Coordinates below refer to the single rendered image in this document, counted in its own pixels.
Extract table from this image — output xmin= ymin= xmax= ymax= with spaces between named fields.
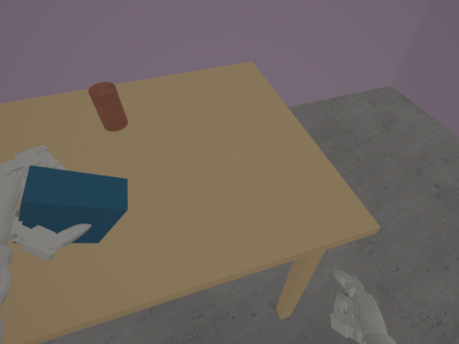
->
xmin=0 ymin=61 xmax=381 ymax=344

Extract robot left hand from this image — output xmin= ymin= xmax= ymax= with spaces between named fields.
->
xmin=0 ymin=145 xmax=92 ymax=261

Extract sponge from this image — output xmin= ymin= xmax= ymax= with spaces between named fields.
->
xmin=13 ymin=166 xmax=128 ymax=243

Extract robot right hand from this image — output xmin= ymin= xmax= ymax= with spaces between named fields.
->
xmin=330 ymin=269 xmax=388 ymax=344

